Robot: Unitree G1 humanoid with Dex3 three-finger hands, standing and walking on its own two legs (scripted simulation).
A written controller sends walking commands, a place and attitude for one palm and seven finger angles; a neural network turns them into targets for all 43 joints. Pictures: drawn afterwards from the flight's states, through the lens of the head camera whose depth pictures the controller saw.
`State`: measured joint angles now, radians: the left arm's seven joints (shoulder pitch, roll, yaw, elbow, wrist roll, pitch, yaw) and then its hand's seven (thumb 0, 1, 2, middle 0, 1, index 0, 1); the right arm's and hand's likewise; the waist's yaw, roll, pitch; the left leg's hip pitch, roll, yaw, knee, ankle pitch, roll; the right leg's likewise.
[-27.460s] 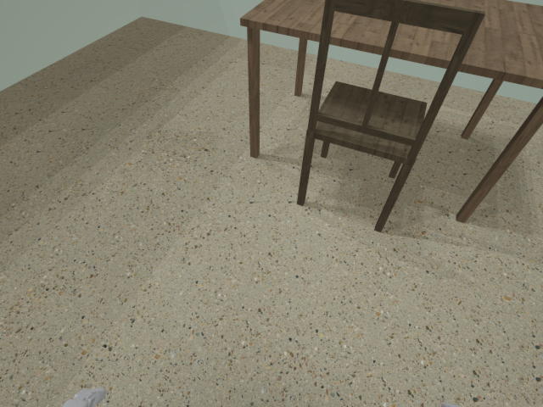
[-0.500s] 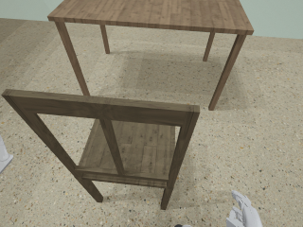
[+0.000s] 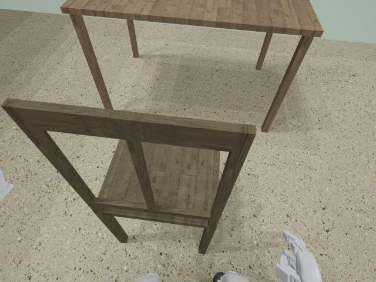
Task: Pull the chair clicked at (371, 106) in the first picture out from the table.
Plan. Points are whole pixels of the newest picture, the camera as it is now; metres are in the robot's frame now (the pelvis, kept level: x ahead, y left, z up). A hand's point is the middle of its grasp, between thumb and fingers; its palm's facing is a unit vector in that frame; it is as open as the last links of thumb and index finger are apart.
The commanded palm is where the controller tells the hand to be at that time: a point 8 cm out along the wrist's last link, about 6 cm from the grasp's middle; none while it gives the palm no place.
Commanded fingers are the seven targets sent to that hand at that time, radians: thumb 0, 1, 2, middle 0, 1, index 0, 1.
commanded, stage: step back with the hand held close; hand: left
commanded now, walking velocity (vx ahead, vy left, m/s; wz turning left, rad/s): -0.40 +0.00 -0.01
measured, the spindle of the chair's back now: (144, 180) +0.34 +0.13 -0.04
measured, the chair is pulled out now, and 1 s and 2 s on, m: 0.60 0.60 0.60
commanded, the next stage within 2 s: stop stepping back and stand still in 0.72 s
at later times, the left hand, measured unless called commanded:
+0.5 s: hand out of the picture +0.17 +0.27 +0.19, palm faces +0.44 -0.72 -0.54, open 7.4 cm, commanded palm +0.10 +0.30 +0.19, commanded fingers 0.00 0.90 0.90 -0.20 -0.30 -0.20 -0.30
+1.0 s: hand out of the picture +0.06 +0.23 +0.17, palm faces +0.35 -0.78 -0.51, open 7.4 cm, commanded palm +0.00 +0.26 +0.19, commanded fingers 0.00 0.90 0.90 -0.20 -0.30 -0.20 -0.30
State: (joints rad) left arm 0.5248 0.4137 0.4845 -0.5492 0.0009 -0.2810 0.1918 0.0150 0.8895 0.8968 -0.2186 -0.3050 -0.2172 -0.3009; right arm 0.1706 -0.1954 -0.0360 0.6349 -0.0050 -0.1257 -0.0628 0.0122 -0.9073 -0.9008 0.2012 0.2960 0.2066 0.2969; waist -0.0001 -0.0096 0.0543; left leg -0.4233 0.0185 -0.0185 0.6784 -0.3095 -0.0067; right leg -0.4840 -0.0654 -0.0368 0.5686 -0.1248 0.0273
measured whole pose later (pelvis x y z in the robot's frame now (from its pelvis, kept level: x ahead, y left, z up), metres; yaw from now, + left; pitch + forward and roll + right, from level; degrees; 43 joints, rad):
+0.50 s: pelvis -0.03 +0.00 +0.01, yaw +1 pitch +1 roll -2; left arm 0.57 0.48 0.54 -0.54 -0.02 -0.31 0.17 0.01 0.89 0.90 -0.22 -0.31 -0.22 -0.30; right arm 0.17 -0.17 -0.05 0.65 -0.01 -0.15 -0.07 0.01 -0.91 -0.90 0.20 0.30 0.21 0.30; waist -0.02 -0.02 0.06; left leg -0.41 0.04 -0.03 0.63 -0.25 0.00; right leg -0.50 0.00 0.00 0.85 -0.40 0.01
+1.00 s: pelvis -0.15 -0.04 +0.01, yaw -2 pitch +0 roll -1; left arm 0.62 0.47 0.48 -0.52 -0.05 -0.24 0.15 0.02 0.89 0.90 -0.22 -0.30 -0.22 -0.30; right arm 0.23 -0.18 -0.03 0.61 0.02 -0.15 -0.06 0.01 -0.91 -0.90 0.20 0.30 0.20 0.30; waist -0.04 -0.03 0.02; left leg -0.40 0.02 -0.03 0.56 -0.18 0.00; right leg -0.31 -0.01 -0.01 0.59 -0.39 0.02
